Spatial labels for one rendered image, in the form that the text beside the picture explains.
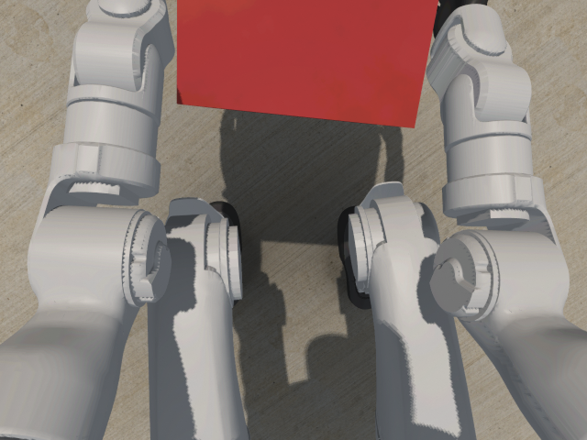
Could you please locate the left robot thigh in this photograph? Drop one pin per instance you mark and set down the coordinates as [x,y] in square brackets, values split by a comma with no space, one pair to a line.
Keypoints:
[194,391]

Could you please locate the right robot hand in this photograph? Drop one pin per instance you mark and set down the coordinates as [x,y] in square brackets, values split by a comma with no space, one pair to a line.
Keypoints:
[447,7]

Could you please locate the robot right forearm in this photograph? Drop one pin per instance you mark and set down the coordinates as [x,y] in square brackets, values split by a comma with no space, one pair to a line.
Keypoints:
[484,108]

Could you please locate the left robot upper arm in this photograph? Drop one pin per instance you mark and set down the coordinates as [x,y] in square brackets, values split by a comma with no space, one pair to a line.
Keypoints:
[92,268]

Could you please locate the carton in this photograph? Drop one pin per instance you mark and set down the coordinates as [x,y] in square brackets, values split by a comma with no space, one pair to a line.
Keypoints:
[360,61]

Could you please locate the robot left shin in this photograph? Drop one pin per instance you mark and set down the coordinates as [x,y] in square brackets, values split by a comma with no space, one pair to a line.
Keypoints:
[193,206]

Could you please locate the right robot upper arm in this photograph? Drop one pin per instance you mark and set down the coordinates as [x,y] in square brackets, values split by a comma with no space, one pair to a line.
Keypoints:
[508,289]

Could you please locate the robot left forearm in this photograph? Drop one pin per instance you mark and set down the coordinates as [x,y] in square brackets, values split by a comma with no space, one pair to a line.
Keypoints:
[114,100]

